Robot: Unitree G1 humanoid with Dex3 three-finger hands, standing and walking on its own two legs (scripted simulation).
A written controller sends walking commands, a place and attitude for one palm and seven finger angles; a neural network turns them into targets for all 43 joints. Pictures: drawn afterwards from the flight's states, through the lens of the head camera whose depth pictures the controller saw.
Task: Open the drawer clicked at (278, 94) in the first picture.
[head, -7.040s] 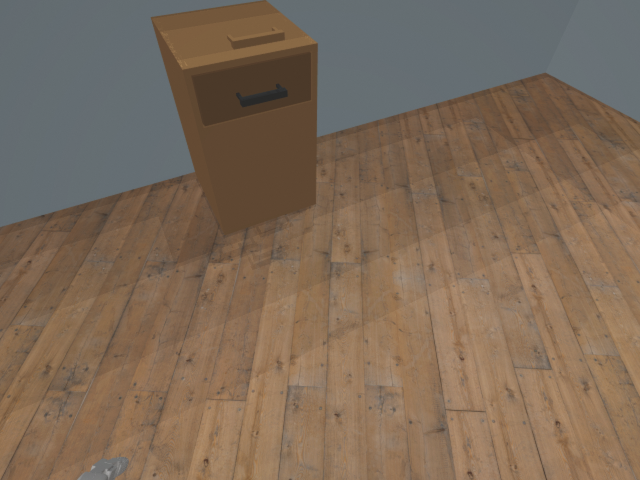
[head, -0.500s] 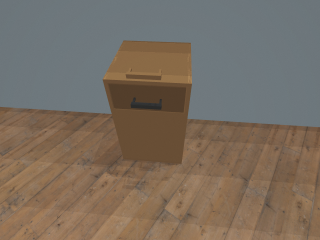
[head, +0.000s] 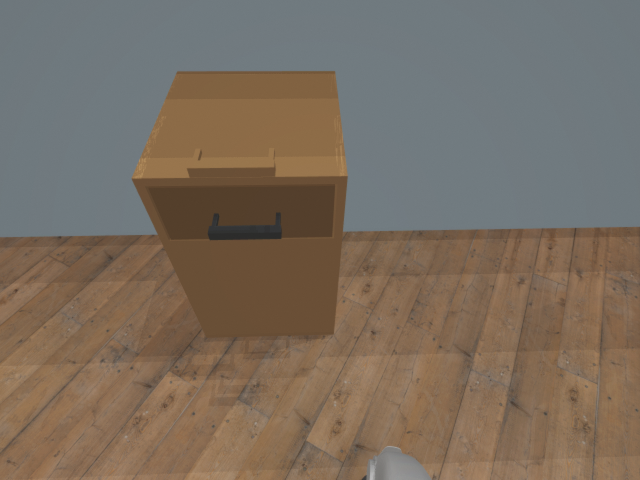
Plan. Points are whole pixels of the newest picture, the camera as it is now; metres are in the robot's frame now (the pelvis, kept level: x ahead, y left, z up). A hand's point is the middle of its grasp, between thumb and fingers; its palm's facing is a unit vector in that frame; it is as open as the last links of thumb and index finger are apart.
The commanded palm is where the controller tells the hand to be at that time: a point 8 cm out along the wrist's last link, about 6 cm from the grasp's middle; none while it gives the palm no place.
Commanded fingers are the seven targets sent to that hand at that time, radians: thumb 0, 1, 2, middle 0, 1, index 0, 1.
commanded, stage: take the last steps up to it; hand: left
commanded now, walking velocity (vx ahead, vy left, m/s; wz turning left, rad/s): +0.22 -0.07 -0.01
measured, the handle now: (246, 225) +0.64 +0.18 -0.16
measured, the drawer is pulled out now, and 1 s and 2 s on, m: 0.00 0.00 0.00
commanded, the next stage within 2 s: come to a stop and stand still in 0.14 s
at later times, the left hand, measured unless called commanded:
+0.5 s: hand (242, 458) +0.18 +0.12 -0.16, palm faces +0.06 -0.97 -0.24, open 7.2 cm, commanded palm none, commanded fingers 0.00 0.90 0.90 -0.20 -0.30 -0.20 -0.30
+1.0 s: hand out of the picture +0.15 +0.16 -0.17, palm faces +0.01 -0.97 -0.24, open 7.4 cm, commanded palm none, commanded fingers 0.00 0.90 0.90 -0.20 -0.30 -0.20 -0.30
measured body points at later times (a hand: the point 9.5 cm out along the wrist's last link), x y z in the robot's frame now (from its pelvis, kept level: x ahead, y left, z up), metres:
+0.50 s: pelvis +0.14 -0.06 +0.01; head +0.16 -0.08 +0.45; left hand +0.18 +0.17 -0.14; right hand +0.22 -0.29 -0.16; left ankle +0.17 +0.07 -0.70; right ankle +0.15 -0.12 -0.73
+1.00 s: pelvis +0.11 -0.04 +0.01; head +0.14 -0.04 +0.46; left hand +0.15 +0.21 -0.15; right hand +0.15 -0.28 -0.15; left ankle +0.14 +0.09 -0.73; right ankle +0.05 -0.17 -0.70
